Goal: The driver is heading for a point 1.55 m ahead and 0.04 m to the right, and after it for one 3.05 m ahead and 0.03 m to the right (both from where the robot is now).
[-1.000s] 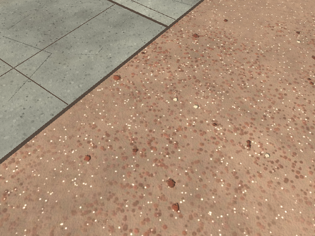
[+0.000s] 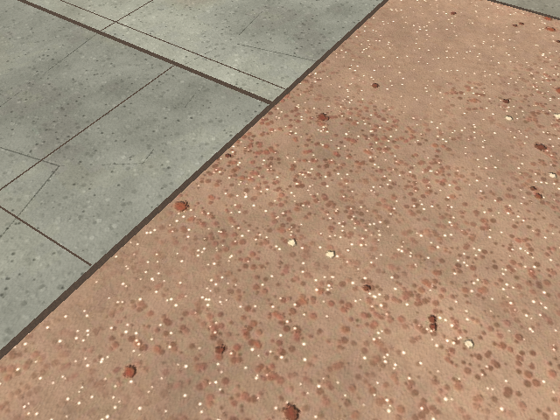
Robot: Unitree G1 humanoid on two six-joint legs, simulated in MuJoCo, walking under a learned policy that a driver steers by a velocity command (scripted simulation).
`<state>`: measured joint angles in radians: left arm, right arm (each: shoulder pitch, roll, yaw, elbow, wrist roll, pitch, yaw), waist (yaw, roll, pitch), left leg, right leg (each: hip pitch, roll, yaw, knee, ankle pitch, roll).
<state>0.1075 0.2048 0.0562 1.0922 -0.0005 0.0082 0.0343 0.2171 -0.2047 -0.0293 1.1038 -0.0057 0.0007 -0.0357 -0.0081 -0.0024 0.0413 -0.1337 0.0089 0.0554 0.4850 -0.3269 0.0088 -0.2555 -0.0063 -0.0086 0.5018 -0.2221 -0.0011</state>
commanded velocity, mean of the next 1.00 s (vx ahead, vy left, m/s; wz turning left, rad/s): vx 0.00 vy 0.00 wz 0.00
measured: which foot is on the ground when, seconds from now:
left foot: down 0.00-1.00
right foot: down 0.00-1.00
